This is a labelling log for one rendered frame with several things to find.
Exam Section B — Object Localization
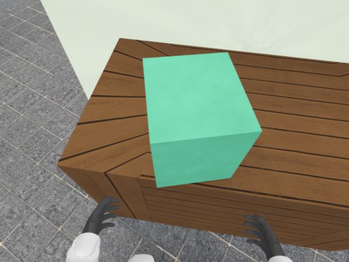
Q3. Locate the robot right hand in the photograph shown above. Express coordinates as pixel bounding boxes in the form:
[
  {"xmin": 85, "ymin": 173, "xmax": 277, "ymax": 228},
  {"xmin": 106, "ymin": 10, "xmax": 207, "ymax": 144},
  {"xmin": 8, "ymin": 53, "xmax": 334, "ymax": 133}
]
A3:
[{"xmin": 243, "ymin": 214, "xmax": 285, "ymax": 261}]

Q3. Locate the robot left hand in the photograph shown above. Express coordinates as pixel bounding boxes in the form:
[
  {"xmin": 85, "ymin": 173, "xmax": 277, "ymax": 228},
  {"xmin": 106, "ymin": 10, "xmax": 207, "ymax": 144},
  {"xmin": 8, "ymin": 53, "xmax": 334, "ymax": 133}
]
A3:
[{"xmin": 82, "ymin": 195, "xmax": 120, "ymax": 235}]

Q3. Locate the pedestal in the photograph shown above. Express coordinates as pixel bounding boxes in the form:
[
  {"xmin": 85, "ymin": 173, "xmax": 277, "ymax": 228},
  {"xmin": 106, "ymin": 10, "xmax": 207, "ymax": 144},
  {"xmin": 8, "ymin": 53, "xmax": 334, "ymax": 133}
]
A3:
[{"xmin": 57, "ymin": 38, "xmax": 349, "ymax": 251}]

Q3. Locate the left robot forearm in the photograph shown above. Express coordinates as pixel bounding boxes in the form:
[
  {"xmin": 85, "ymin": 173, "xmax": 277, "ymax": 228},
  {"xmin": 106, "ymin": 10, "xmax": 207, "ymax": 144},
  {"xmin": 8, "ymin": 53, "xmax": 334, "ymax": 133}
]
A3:
[{"xmin": 66, "ymin": 233, "xmax": 100, "ymax": 262}]

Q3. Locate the carton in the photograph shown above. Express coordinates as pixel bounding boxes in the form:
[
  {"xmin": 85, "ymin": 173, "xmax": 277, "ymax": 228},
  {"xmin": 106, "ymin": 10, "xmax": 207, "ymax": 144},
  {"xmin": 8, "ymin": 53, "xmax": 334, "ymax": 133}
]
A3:
[{"xmin": 143, "ymin": 52, "xmax": 262, "ymax": 188}]

